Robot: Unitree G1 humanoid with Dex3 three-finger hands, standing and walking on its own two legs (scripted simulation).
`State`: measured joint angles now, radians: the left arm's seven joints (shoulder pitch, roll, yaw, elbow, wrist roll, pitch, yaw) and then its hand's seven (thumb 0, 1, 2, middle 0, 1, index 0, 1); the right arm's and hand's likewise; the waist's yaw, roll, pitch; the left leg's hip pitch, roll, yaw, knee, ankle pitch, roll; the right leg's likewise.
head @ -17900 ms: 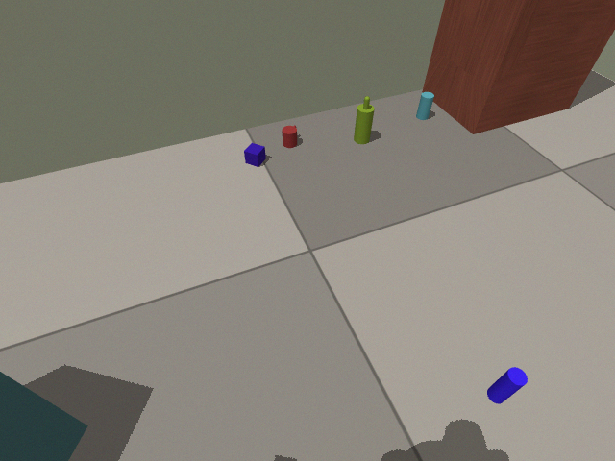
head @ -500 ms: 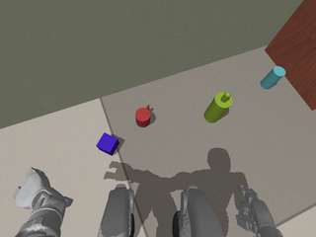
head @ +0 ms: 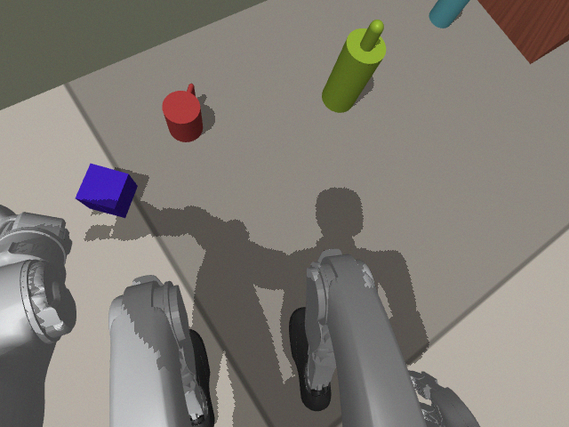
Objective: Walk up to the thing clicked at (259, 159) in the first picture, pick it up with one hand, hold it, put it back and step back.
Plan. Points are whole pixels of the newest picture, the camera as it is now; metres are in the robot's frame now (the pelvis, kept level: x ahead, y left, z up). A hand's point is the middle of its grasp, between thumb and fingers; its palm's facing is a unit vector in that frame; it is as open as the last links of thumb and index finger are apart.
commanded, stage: rise first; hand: left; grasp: from above
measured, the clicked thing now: (108, 191) +0.53 +0.28 -0.36
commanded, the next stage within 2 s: approach in 1.08 s
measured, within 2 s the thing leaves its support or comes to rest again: neither
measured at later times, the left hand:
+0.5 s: hand (47, 212) +0.45 +0.32 -0.20, palm faces -0.08 -0.44 -0.89, open 13.4 cm
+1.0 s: hand (56, 205) +0.47 +0.32 -0.23, palm faces -0.06 -0.46 -0.89, open 13.9 cm
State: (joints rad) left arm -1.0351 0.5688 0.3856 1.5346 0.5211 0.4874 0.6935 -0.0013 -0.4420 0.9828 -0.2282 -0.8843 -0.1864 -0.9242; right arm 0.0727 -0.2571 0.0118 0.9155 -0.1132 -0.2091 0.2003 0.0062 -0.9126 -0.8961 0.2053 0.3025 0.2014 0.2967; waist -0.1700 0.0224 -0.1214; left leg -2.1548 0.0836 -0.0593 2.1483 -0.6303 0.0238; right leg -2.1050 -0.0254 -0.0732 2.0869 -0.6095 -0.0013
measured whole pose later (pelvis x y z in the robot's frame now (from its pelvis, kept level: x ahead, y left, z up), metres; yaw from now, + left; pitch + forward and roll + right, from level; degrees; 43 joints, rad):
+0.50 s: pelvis +0.01 -0.01 -0.05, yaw -1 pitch +37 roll -5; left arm -1.20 0.72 0.45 1.64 0.64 0.49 0.64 0.00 -0.43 0.93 -0.19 -0.97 -0.18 -0.98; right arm 0.12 -0.32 0.03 0.85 -0.11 -0.22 0.30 0.00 -0.92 -0.90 0.20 0.30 0.20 0.30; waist -0.22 0.02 -0.03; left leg -2.28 0.09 -0.09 2.32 -0.68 0.01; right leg -2.24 -0.02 -0.09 2.25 -0.65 -0.01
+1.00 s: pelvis +0.02 +0.00 -0.07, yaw -3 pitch +36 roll -8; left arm -1.24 0.79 0.47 1.66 0.64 0.50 0.64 0.00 -0.50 0.99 -0.17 -0.95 -0.14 -0.98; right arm 0.14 -0.32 0.08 0.83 -0.13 -0.21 0.32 0.00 -0.93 -0.90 0.20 0.30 0.20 0.30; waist -0.26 0.01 0.01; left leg -2.33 0.09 -0.12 2.39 -0.70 0.02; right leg -2.26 -0.01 -0.11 2.30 -0.66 -0.01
